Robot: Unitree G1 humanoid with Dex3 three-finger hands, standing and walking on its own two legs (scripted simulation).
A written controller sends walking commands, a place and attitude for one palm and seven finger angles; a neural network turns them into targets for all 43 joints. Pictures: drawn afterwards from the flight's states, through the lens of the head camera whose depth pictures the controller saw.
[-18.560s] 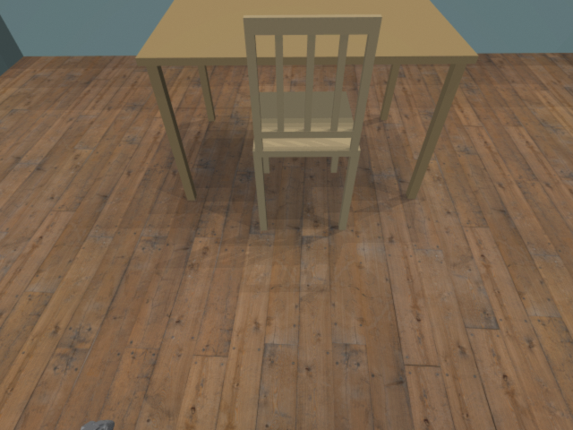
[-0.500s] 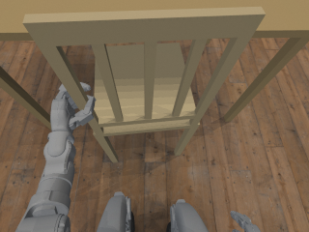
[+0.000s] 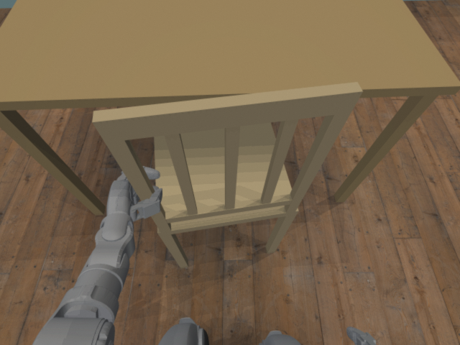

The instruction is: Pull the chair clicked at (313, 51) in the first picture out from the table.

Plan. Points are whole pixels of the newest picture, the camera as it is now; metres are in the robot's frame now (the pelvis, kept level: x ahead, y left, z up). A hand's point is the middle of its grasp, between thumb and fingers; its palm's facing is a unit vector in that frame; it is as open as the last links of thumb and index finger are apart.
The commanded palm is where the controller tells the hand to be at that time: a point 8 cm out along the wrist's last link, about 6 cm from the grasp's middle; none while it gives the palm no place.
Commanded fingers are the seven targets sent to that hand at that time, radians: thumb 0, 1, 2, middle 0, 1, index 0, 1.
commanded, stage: step backward, pulling the chair out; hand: left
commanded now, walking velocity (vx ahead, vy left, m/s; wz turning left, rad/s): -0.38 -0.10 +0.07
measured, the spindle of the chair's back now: (230, 174) +0.43 +0.00 -0.03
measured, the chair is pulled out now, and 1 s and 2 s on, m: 0.04 0.13 0.20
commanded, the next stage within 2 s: none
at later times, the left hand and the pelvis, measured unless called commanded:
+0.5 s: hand (166, 247) +0.29 +0.12 -0.04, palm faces +0.03 -0.99 -0.17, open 5.7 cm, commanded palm +0.29 +0.17 -0.04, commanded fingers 0.00 0.90 0.90 -0.50 -1.45 -0.50 -1.45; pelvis -0.06 -0.02 +0.02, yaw +0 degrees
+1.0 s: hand (163, 261) +0.26 +0.12 -0.04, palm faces +0.00 -0.98 -0.20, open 5.8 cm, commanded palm +0.25 +0.17 -0.03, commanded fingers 0.00 0.90 0.90 -0.50 -1.45 -0.50 -1.45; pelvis -0.10 -0.02 +0.01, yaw +0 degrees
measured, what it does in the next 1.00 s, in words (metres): shifts its weight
